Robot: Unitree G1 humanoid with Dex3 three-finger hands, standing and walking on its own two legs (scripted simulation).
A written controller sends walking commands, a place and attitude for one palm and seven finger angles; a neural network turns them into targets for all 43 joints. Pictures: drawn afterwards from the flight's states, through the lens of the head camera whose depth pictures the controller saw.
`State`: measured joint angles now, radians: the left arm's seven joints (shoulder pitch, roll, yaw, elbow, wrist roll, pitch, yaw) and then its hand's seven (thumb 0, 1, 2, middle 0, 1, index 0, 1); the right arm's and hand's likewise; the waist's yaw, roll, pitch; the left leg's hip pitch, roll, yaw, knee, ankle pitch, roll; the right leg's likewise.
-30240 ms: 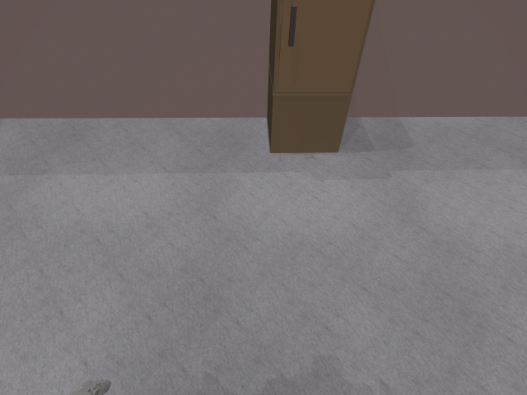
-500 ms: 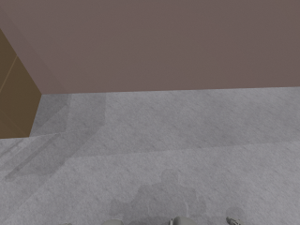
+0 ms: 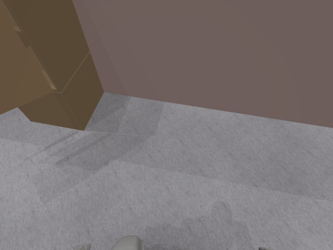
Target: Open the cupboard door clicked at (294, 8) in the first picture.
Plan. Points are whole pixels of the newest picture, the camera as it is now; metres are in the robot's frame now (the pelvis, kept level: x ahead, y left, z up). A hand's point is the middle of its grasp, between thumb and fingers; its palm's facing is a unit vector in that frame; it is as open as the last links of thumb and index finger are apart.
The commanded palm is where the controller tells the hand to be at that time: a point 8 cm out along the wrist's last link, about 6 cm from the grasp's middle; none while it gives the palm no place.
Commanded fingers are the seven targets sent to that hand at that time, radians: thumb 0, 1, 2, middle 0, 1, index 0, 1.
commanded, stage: turn to face it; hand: left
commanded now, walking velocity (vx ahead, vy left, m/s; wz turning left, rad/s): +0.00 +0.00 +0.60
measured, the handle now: out of the picture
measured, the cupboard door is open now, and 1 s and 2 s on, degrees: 48 48 48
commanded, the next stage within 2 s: take the last steps up to it in 1.10 s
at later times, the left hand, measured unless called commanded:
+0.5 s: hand out of the picture +0.07 +0.22 -0.16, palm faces +0.28 -0.91 -0.30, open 7.4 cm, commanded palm none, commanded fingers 0.00 0.90 0.90 -0.20 -0.30 -0.20 -0.30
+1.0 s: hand out of the picture -0.04 +0.20 -0.17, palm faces +0.54 -0.80 -0.25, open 7.4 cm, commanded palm none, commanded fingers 0.00 0.90 0.90 -0.20 -0.30 -0.20 -0.30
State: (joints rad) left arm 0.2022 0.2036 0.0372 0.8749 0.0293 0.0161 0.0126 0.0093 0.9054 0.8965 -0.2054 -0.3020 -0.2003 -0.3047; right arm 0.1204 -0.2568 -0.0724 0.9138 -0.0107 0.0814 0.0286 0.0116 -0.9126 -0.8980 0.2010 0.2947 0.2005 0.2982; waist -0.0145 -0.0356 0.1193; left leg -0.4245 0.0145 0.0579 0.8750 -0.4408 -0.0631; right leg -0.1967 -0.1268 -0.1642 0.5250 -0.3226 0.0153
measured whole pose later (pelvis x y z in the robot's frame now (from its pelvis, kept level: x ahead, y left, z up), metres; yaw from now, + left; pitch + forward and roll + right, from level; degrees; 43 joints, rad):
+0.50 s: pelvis +0.01 -0.02 -0.01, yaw +17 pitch +1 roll +0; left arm 0.14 0.25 0.06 0.85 0.02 0.02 0.01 0.01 0.91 0.90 -0.20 -0.30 -0.20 -0.30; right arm 0.18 -0.24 -0.06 0.91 -0.01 0.07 0.01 0.01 -0.91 -0.90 0.21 0.30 0.21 0.30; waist -0.02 0.02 0.08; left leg -0.41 -0.05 -0.12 0.71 -0.38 -0.02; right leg -0.29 -0.04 -0.02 0.58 -0.29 0.03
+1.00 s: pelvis +0.02 -0.02 +0.00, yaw +32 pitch +0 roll +0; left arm 0.19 0.25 0.06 0.93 0.02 0.06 0.00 0.01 0.91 0.90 -0.20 -0.30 -0.20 -0.30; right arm 0.13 -0.22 -0.03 0.90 -0.03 0.03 -0.01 0.01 -0.91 -0.90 0.20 0.30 0.20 0.30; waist 0.01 -0.02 0.09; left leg -0.31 -0.01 -0.01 0.54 -0.23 0.02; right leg -0.42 -0.07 -0.04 0.96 -0.49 0.06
